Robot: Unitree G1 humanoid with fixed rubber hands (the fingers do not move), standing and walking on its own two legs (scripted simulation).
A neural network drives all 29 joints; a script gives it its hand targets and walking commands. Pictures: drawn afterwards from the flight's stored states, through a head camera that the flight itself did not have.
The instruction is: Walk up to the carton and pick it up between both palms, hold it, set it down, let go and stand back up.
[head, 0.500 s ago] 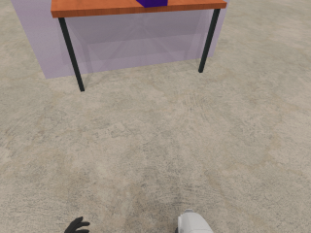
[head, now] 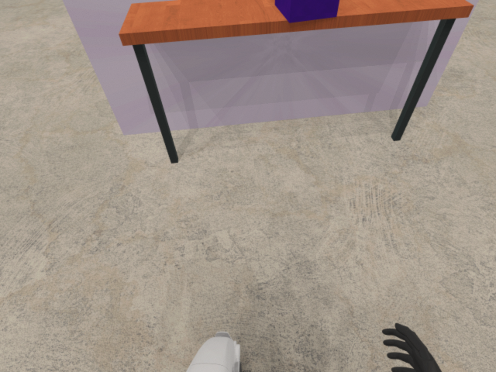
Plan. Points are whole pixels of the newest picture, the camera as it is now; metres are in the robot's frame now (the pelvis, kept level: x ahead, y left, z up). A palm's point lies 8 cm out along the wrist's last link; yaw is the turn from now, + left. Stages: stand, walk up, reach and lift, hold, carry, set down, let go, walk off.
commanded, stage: walk up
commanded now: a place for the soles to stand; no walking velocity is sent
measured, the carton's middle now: out of the picture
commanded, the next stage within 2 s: none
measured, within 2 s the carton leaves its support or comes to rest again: neither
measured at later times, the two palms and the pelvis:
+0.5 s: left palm (163, 248) +0.37 +0.24 -0.10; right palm (440, 315) +0.25 -0.29 -0.08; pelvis +0.28 -0.03 +0.01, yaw +5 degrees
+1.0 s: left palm (224, 208) +0.48 +0.12 -0.10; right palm (414, 153) +0.68 -0.37 -0.10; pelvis +0.54 -0.14 +0.01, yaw +7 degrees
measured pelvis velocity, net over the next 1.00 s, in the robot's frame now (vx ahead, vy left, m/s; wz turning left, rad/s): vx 0.54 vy -0.14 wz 0.12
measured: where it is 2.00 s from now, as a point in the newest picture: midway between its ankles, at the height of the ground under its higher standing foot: (309, 211)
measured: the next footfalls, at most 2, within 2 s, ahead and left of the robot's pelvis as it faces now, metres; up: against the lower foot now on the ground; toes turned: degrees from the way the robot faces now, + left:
left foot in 0.10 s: +0.29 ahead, +0.08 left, +0.00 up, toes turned +4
right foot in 0.68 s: +0.55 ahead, -0.22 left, +0.00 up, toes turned +1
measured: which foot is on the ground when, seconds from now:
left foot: up 0.00-0.08, down 0.10-0.72, up 0.74-1.00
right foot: down 0.00-0.16, up 0.18-0.66, down 0.68-1.00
